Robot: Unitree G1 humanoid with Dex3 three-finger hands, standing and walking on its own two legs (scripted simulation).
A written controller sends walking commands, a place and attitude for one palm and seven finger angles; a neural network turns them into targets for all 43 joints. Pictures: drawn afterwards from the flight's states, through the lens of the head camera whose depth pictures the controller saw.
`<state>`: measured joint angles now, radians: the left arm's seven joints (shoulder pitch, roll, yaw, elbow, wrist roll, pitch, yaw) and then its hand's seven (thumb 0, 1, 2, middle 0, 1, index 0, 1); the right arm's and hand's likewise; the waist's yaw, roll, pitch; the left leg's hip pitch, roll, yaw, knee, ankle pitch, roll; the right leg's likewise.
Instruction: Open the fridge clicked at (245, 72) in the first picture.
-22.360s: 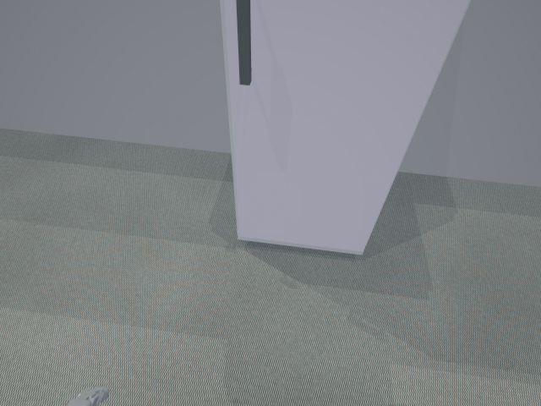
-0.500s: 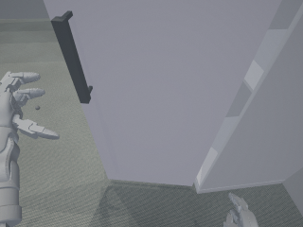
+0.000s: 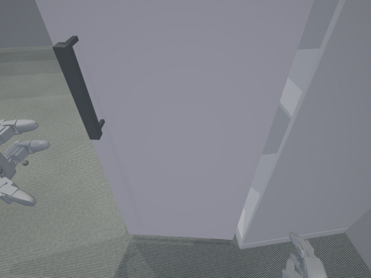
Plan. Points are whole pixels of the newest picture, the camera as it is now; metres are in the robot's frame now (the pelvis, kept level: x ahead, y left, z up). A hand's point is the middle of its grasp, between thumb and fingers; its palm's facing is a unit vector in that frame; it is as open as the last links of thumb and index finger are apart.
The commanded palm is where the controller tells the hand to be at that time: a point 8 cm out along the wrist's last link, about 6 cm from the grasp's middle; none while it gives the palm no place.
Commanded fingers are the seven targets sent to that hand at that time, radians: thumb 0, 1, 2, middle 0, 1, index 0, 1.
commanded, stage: draw the hand back to the body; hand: left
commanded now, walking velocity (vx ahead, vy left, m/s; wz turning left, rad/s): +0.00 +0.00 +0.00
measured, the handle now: (85, 92) +0.46 +0.29 +0.19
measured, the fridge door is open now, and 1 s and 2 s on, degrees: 78 78 78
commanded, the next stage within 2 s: step back with the hand held close in 1.22 s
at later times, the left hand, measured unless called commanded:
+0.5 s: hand (20, 183) +0.22 +0.31 +0.16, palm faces +0.53 -0.79 -0.30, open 12.2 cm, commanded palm +0.17 +0.33 +0.18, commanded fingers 0.00 0.32 0.62 -0.22 -0.64 -0.22 -0.64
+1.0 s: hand (31, 190) +0.21 +0.28 +0.16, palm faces +0.47 -0.80 -0.37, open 7.7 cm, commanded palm +0.16 +0.31 +0.18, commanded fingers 0.00 0.90 0.90 -0.20 -0.30 -0.20 -0.30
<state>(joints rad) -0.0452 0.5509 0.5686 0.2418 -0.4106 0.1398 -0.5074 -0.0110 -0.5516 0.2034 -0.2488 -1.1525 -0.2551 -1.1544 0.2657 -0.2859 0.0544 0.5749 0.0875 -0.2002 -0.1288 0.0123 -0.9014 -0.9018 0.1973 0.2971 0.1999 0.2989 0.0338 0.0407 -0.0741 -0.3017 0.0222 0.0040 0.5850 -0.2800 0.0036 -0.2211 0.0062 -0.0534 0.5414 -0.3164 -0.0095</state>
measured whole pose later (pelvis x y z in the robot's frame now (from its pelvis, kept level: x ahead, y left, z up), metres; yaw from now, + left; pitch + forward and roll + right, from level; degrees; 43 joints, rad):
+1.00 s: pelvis +0.02 +0.01 +0.01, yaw +0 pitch -3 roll +0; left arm 0.45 0.35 0.34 -0.39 -0.08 -0.05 0.11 0.01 0.80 0.86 -0.21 -0.35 -0.22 -0.36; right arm 0.19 -0.22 0.03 0.64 -0.01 -0.12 -0.09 0.01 -0.90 -0.90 0.20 0.30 0.20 0.30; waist 0.08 0.04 -0.01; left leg -0.14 -0.01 0.02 0.45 -0.25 0.02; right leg -0.07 -0.02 -0.04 0.42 -0.29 0.01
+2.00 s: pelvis -0.07 +0.03 -0.01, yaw +4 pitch -1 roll -2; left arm 0.48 0.39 0.43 -0.46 -0.01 -0.21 0.13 0.02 0.89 0.90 -0.21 -0.30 -0.21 -0.31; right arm 0.22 -0.20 0.02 0.56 0.00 -0.07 -0.09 0.01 -0.90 -0.90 0.20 0.30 0.20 0.30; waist 0.02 0.01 0.03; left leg -0.42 -0.02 -0.02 0.61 -0.21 0.06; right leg -0.30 0.00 -0.01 0.56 -0.23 0.03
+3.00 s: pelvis -0.21 +0.08 +0.00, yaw -4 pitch -2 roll -3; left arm 0.41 0.40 0.42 -0.50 -0.06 -0.18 0.17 0.02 0.89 0.90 -0.20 -0.30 -0.21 -0.30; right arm 0.24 -0.16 0.01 0.65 -0.02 -0.17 -0.05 0.01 -0.90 -0.90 0.19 0.30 0.20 0.30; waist -0.04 -0.08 0.06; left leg -0.36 0.00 0.03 0.53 -0.15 0.07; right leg -0.28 0.05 0.04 0.81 -0.47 -0.01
